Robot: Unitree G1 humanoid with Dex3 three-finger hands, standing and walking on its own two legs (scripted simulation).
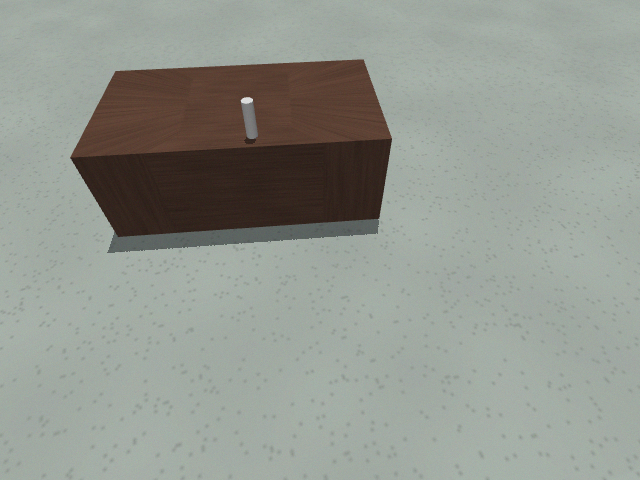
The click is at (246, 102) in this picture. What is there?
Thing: slim round
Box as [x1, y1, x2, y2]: [241, 97, 257, 138]
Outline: 245,97 241,99 241,105 247,137 254,138 257,136 253,103 251,98
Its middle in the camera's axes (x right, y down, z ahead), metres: -0.25 -0.44 +1.38
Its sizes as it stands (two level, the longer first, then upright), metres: 0.042 0.042 0.141
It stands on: a support 0.42 m high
